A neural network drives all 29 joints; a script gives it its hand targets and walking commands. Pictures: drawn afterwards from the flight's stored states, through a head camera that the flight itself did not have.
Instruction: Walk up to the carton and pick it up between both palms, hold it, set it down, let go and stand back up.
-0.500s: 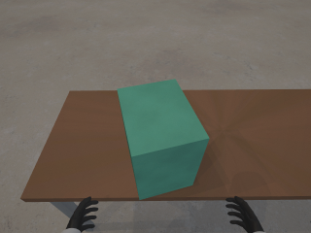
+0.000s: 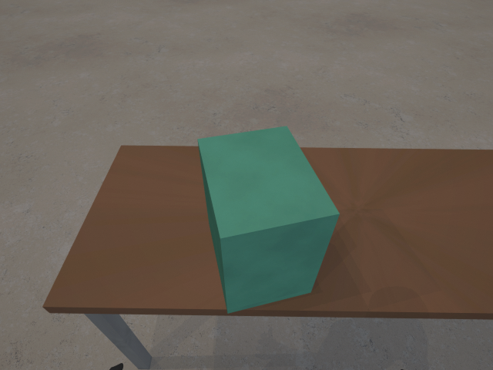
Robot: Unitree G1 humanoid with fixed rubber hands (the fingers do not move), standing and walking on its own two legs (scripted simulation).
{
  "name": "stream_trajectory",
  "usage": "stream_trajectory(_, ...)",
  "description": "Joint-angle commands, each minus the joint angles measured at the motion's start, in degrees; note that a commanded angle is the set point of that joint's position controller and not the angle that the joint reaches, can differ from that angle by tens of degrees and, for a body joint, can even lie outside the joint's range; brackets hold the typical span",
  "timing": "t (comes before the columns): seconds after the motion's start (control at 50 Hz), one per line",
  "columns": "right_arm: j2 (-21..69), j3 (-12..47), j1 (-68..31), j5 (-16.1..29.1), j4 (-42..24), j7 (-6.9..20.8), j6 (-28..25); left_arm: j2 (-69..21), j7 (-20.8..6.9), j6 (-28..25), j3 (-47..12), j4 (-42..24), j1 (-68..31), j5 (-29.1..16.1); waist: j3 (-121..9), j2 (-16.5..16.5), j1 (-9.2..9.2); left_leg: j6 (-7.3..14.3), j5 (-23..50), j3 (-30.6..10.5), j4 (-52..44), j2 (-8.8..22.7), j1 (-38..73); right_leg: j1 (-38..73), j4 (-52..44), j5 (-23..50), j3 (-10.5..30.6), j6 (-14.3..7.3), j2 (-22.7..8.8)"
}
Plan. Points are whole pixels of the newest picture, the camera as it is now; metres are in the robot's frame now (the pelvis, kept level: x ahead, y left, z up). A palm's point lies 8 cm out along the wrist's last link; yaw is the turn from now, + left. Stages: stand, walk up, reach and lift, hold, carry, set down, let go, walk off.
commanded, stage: stand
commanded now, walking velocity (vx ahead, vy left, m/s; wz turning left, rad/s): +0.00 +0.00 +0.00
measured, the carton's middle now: (257, 219) +0.40 +0.00 -0.01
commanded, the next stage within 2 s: none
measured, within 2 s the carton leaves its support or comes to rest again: neither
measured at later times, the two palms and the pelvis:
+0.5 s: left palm out of the picture -0.01 +0.28 -0.13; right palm out of the picture -0.02 -0.23 -0.12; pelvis -0.04 +0.02 +0.00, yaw +1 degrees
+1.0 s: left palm out of the picture -0.05 +0.26 -0.14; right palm out of the picture -0.03 -0.24 -0.12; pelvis -0.04 +0.01 +0.00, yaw +1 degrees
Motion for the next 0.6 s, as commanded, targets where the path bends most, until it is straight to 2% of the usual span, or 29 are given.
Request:
stream_trajectory(0.0, -7.45, -1.51, 0.98, -0.06, -4.79, -0.09, -0.96, 6.41, 0.18, -1.63, 1.18, -4.04, -1.41, -0.07, 0.88, 1.02, -0.30, 2.16, 11.08, -4.88, -3.78, 4.24, 1.30, -5.47, -5.34, 7.74, 6.15, -0.04, -6.72)
stream_trajectory(0.28, -8.21, -0.52, 7.25, 0.24, -1.57, 0.00, -0.12, 7.37, 0.51, -0.80, -0.62, 2.45, 3.60, -0.15, 5.22, 1.39, -0.04, 2.06, -3.68, -6.99, -7.53, 3.32, -4.93, -7.68, -4.83, -3.37, 5.73, 0.50, -6.14)
stream_trajectory(0.42, -8.49, -0.75, 8.06, 0.24, -0.52, -0.10, 0.25, 6.97, 0.59, -0.62, -0.99, 4.93, 5.72, -0.04, 6.00, 2.39, 0.18, 2.27, -11.84, -9.11, -10.52, 3.69, -8.44, -8.05, -3.15, -5.66, 4.90, 0.91, -5.46)
stream_trajectory(0.58, -8.38, -1.07, 8.77, 0.14, 0.55, -0.21, 0.79, 6.62, 0.79, -0.50, -0.99, 6.89, 8.10, -0.03, 6.05, 2.58, 0.04, 2.32, -15.88, -10.18, -11.71, 3.79, -9.37, -9.69, -2.34, -7.66, 4.50, 1.08, -5.13)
